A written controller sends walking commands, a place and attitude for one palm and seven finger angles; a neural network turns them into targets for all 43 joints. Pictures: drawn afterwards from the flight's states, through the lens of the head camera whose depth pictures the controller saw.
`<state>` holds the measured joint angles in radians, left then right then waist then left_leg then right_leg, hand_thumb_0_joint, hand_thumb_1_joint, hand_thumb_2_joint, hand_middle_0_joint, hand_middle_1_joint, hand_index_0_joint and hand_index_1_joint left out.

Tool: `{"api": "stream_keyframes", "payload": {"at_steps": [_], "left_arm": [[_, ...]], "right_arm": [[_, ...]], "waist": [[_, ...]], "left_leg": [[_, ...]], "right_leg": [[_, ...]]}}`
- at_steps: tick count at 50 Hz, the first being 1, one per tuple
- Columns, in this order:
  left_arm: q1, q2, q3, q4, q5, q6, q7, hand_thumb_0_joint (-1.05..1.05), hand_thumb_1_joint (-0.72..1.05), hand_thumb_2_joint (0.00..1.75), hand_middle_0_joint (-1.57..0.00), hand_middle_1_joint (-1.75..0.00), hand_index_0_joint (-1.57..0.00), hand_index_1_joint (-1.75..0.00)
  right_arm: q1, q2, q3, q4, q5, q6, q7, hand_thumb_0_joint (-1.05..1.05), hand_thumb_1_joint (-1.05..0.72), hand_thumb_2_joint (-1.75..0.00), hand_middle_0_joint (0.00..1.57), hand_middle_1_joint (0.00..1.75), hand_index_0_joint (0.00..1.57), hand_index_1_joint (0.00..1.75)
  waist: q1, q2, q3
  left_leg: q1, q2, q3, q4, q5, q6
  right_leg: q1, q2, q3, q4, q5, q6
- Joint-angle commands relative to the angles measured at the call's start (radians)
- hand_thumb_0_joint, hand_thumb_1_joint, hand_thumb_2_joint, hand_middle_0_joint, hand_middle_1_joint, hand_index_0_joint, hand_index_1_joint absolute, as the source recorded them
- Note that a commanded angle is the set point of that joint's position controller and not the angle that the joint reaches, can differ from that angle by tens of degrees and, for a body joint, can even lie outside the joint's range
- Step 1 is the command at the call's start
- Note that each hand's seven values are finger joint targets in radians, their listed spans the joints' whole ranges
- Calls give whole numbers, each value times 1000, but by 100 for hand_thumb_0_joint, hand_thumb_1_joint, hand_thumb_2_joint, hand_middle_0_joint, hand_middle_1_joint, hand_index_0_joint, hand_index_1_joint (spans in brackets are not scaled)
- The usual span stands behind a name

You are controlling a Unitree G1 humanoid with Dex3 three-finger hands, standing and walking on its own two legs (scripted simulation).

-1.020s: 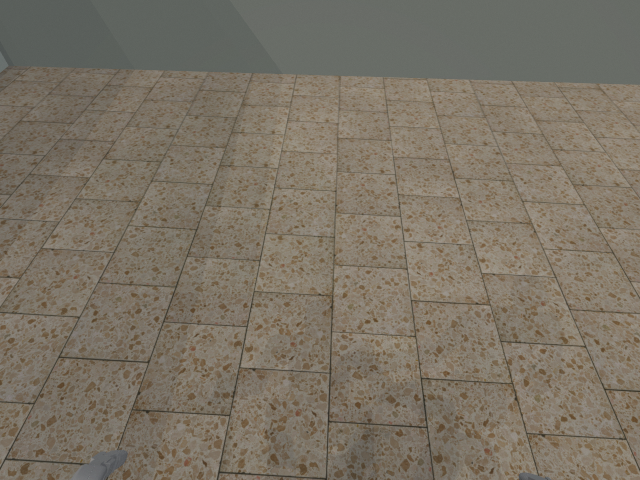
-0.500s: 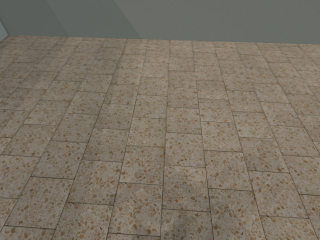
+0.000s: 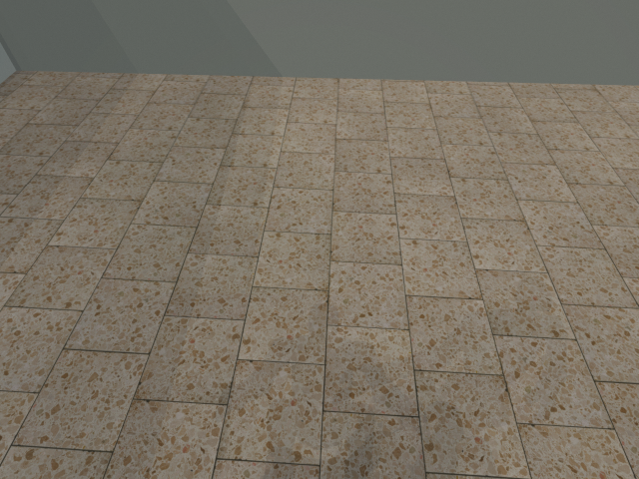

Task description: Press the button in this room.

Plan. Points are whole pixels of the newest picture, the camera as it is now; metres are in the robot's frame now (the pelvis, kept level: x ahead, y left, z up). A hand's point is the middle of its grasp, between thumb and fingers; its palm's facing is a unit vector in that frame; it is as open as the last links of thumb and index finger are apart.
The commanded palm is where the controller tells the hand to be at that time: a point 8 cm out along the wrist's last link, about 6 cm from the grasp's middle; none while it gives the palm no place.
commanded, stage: turn or walk to find it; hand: left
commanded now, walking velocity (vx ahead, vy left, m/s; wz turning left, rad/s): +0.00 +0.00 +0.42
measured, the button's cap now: out of the picture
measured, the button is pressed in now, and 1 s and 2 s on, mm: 0 0 0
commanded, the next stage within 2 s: none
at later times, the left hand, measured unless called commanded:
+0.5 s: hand out of the picture +0.03 +0.23 -0.17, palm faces +0.17 -0.96 -0.25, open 7.4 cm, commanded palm none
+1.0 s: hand out of the picture -0.11 +0.16 -0.17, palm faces +0.45 -0.86 -0.24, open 7.4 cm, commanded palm none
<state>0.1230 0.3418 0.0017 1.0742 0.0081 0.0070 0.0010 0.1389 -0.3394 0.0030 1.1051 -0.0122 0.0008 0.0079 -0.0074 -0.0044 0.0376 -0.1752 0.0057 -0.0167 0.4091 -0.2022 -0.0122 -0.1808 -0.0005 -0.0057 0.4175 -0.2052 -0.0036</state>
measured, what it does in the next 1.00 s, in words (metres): steps on the spot, turning left: right foot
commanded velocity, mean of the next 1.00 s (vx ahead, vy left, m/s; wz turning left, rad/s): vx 0.00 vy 0.00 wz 0.42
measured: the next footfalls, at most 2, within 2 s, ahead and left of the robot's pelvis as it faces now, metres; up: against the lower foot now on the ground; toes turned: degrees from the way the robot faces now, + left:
right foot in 0.62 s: +0.00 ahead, -0.12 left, +0.00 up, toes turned +14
left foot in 1.08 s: -0.08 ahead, +0.10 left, +0.00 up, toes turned +32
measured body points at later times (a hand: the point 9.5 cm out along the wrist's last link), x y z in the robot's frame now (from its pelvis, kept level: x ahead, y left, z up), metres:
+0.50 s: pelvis -0.02 +0.01 +0.00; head +0.02 +0.03 +0.44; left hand +0.03 +0.28 -0.15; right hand +0.05 -0.22 -0.15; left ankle +0.01 +0.13 -0.74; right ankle -0.04 -0.13 -0.69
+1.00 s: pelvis -0.05 -0.02 -0.01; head -0.02 -0.01 +0.44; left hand -0.13 +0.20 -0.16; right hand +0.12 -0.24 -0.15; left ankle -0.12 +0.09 -0.70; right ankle -0.04 -0.13 -0.74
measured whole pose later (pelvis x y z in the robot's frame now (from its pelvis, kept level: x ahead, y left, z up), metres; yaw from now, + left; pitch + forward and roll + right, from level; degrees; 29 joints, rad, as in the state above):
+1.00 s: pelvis -0.05 -0.02 -0.01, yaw +25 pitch +0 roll +1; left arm 0.30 0.19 0.03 0.94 0.03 0.01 0.03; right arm 0.18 -0.25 -0.07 0.99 -0.01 0.09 0.01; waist 0.02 -0.01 0.07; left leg -0.40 0.03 0.02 0.91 -0.43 -0.06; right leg -0.18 -0.08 -0.18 0.54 -0.35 -0.01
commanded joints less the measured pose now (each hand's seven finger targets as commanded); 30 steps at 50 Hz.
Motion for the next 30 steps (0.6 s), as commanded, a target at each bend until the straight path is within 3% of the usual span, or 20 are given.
{"api": "stream_keyframes", "payload": {"at_steps": [1,3,8,10,11,12,13,14,16,19,22,25,27,29,30], "left_arm": [[28,113,26,-68,2,-2,21,0,90,90,-20,-30,-20,-30],[44,113,29,-82,3,6,25,0,90,90,-20,-30,-20,-30],[45,134,48,-138,10,12,33,0,90,90,-20,-30,-20,-30],[18,125,51,-164,13,15,37,0,90,90,-20,-30,-20,-30],[19,107,50,-177,12,19,36,0,90,90,-20,-30,-20,-30],[11,68,47,-189,8,24,34,0,90,90,-20,-30,-20,-30],[-11,36,44,-204,5,25,35,0,90,90,-20,-30,-20,-30],[-2,44,45,-211,9,23,39,0,90,90,-20,-30,-20,-30],[21,34,56,-199,8,25,36,0,90,90,-20,-30,-20,-30],[42,-7,54,-194,4,20,27,0,90,90,-20,-30,-20,-30],[26,-35,55,-209,-1,20,28,0,90,90,-20,-30,-20,-30],[36,-47,57,-219,-4,19,29,0,90,90,-20,-30,-20,-30],[76,-44,62,-214,-6,18,31,0,90,90,-20,-30,-20,-30],[146,-24,70,-197,-6,14,35,0,90,90,-20,-30,-20,-30],[192,11,81,-189,-1,9,38,0,90,90,-20,-30,-20,-30]], "right_arm": [[-8,-92,-25,-74,-3,-5,-12,0,-90,-90,20,30,20,30],[13,-75,-27,-87,-3,8,-10,0,-90,-90,20,30,20,30],[64,-54,-48,-120,0,24,-10,0,-90,-90,20,30,20,30],[101,-43,-54,-126,1,24,-7,0,-90,-90,20,30,20,30],[110,-52,-57,-129,-1,21,-5,0,-90,-90,20,30,20,30],[123,-85,-65,-138,-8,17,-4,0,-90,-90,20,30,20,30],[145,-124,-76,-143,-14,11,-10,0,-90,-90,20,30,20,30],[152,-128,-81,-146,-7,8,-19,0,-90,-90,20,30,20,30],[128,-106,-83,-160,-5,6,-30,0,-90,-90,20,30,20,30],[108,-87,-90,-182,-7,8,-35,0,-90,-90,20,30,20,30],[146,-73,-98,-179,-11,15,-36,0,-90,-90,20,30,20,30],[158,-76,-108,-183,-14,23,-33,0,-90,-90,20,30,20,30],[139,-77,-112,-194,-14,29,-28,0,-90,-90,20,30,20,30],[108,-65,-116,-210,-8,34,-21,0,-90,-90,20,30,20,30],[94,-38,-115,-222,-2,37,-16,0,-90,-90,20,30,20,30]], "waist": [[16,-14,-42],[14,-58,-41],[2,-139,-73],[-20,-109,-73],[-21,-48,-73],[-31,116,-51],[-42,268,-28],[-33,256,-27],[-13,184,-59],[-7,142,-113],[-29,156,-119],[-34,174,-136],[-18,185,-131],[17,154,-136],[36,87,-139]], "left_leg": [[-92,85,-92,-5,88,29],[-118,62,-76,51,80,20],[-130,26,-24,237,-39,9],[-89,40,-32,177,10,13],[-64,70,-86,113,85,31],[-78,144,-255,18,174,77],[-72,255,-473,-113,265,160],[-45,290,-528,-130,336,225],[-13,252,-470,-96,322,229],[39,189,-378,-53,330,207],[45,177,-414,-54,317,207],[45,162,-447,-52,313,198],[-10,133,-445,-47,268,173],[-120,85,-421,-15,153,122],[-253,39,-359,47,-2,73]], "right_leg": [[15,-152,103,-48,21,-10],[2,-186,118,-50,24,-23],[-34,-297,140,-38,111,-102],[-75,-284,84,36,123,-87],[-121,-231,28,100,56,-50],[-168,-116,-55,241,-62,9],[-238,-11,-83,424,-289,45],[-285,-27,-3,554,-375,40],[-315,-44,44,643,-327,39],[-304,-33,22,588,-273,55],[-261,-15,20,476,-283,57],[-198,8,13,352,-279,54],[-116,26,1,237,-227,49],[50,25,-8,36,-87,44],[186,-48,37,-68,-53,25]]}}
